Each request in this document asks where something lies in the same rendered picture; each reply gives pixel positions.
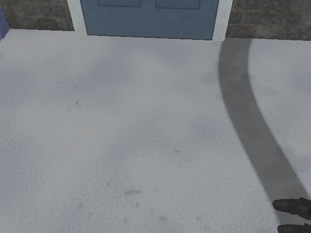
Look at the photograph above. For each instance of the robot right hand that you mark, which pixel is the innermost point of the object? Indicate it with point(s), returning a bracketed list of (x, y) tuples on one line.
[(300, 207)]

